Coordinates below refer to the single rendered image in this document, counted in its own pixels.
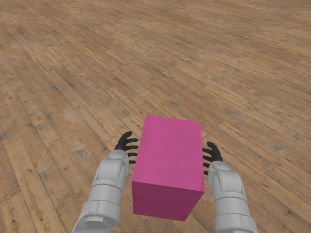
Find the carton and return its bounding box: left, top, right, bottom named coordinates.
left=132, top=115, right=205, bottom=221

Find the robot left hand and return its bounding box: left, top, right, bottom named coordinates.
left=115, top=131, right=138, bottom=164

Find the left robot forearm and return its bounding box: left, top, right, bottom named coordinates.
left=71, top=150, right=129, bottom=233

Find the robot right hand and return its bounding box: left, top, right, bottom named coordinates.
left=202, top=141, right=223, bottom=175

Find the right robot forearm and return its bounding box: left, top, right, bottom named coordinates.
left=207, top=161, right=258, bottom=233

